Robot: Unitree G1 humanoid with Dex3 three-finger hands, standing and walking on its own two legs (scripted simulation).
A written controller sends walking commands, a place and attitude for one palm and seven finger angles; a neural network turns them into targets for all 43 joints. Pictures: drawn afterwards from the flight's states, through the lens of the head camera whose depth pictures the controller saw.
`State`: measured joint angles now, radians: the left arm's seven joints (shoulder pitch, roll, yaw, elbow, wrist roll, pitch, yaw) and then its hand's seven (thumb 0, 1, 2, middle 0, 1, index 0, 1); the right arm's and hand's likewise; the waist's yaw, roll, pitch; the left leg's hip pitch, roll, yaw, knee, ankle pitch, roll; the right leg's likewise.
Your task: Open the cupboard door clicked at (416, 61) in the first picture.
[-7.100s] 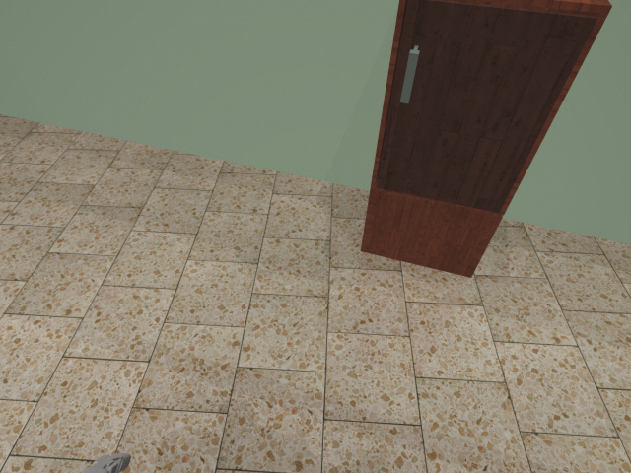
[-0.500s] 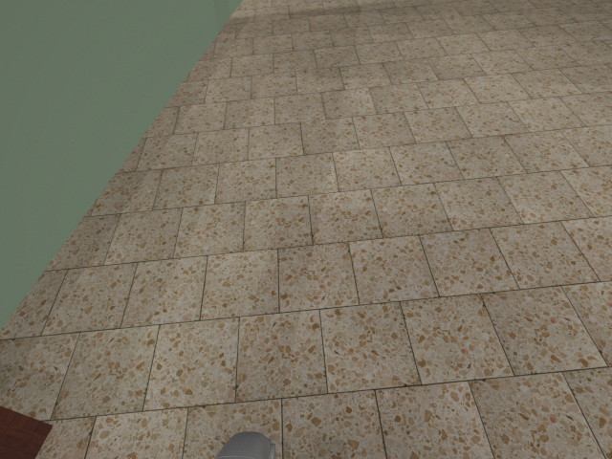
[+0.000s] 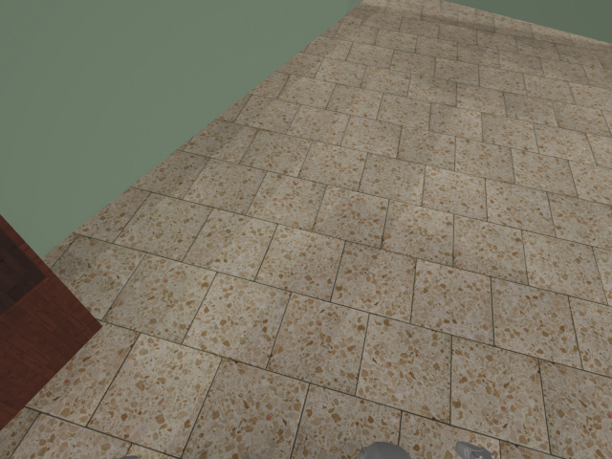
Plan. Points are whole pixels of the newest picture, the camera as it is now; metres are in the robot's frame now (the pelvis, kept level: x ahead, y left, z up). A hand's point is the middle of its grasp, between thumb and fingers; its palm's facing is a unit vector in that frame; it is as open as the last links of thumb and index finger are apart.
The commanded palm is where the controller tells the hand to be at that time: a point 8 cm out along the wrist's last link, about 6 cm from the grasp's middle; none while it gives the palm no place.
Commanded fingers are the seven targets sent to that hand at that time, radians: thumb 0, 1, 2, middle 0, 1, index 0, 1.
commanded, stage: turn to face it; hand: left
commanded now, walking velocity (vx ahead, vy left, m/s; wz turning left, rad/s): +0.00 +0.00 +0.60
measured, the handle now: out of the picture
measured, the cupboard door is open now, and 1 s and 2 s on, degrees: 0 0 0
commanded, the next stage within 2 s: take the last steps up to it in 1.74 s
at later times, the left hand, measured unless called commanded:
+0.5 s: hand out of the picture +0.02 +0.15 -0.14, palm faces +0.30 -0.91 -0.27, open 7.4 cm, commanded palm none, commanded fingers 0.00 0.90 0.90 -0.20 -0.30 -0.20 -0.30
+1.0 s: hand out of the picture -0.13 +0.21 -0.16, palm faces +0.60 -0.76 -0.26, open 7.4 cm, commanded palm none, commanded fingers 0.00 0.90 0.90 -0.20 -0.30 -0.20 -0.30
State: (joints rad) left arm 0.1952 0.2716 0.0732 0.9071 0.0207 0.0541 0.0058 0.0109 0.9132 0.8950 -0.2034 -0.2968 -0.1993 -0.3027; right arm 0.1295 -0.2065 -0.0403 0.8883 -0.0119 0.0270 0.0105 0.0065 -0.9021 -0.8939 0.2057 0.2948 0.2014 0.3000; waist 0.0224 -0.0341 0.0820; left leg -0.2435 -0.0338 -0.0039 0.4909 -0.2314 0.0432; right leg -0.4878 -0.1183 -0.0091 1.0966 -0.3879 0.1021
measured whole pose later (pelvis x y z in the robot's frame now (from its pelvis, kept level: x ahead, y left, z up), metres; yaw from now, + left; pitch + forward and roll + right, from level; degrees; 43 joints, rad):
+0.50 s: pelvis -0.02 -0.06 +0.00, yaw +19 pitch -2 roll +2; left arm 0.19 0.17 0.02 0.87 0.02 0.01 0.02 0.01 0.91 0.89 -0.21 -0.30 -0.20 -0.30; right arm 0.27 -0.27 -0.11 0.97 -0.02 0.09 0.03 0.01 -0.91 -0.89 0.20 0.29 0.20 0.30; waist -0.04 0.03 0.07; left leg -0.48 0.04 -0.01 1.13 -0.36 -0.09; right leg -0.19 -0.12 -0.19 0.50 -0.27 -0.01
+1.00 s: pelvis -0.07 -0.02 +0.00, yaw +36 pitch -1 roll -2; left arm 0.19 0.28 0.07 0.91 0.02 0.06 0.01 0.01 0.91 0.90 -0.20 -0.30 -0.20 -0.30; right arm 0.17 -0.21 -0.05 0.90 -0.02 0.03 0.01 0.01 -0.90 -0.89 0.21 0.29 0.20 0.30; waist 0.00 -0.02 0.06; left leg -0.26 -0.05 -0.05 0.47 -0.19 0.05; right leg -0.46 -0.09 -0.01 1.03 -0.39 0.10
